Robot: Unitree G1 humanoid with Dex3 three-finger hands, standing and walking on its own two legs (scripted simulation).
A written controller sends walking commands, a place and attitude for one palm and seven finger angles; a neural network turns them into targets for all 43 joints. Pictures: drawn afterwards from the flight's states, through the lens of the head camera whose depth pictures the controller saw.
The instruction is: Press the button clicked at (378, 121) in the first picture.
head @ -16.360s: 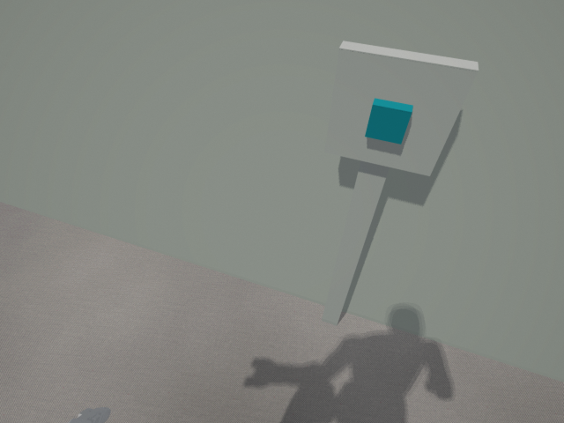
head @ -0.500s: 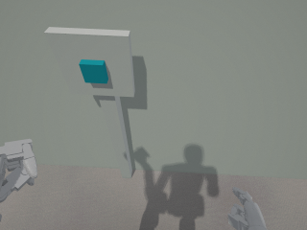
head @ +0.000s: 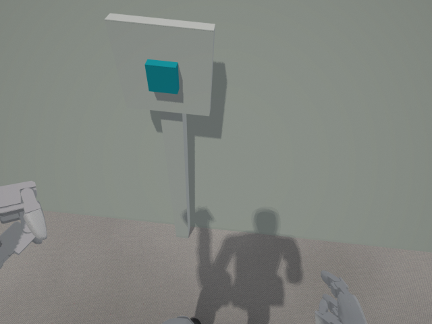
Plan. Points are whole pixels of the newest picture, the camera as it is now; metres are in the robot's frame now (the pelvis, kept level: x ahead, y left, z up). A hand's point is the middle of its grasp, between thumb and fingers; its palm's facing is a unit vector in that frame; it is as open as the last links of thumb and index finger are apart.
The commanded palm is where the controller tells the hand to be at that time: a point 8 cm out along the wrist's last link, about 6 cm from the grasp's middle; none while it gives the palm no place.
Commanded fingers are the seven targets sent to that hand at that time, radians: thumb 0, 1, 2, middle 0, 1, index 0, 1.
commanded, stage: step back with the hand held close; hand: left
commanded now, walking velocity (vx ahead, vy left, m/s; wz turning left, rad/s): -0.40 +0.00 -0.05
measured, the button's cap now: (163, 76) +0.57 +0.15 +0.15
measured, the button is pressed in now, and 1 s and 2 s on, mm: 0 0 0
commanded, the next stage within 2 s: stop stepping back and stand still in 0.44 s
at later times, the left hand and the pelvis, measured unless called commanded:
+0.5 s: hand out of the picture +0.14 +0.25 +0.18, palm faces +0.29 -0.85 -0.45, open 3.1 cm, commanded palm +0.08 +0.29 +0.19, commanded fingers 0.00 0.90 0.90 -1.30 -1.50 -1.30 -1.50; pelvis -0.07 +0.02 +0.00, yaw -2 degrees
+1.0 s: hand out of the picture +0.09 +0.28 +0.17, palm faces +0.21 -0.86 -0.46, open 3.1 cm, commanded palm +0.04 +0.33 +0.19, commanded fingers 0.00 0.90 0.90 -1.30 -1.50 -1.30 -1.50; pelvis -0.12 +0.06 +0.01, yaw -6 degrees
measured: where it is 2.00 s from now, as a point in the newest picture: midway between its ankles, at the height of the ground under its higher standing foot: outside the picture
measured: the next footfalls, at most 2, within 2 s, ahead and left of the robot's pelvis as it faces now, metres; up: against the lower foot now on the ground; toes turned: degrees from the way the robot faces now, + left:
right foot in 0.12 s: -0.04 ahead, -0.13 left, +0.00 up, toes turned +0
left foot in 0.64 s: +0.04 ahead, +0.09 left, +0.00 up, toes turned -5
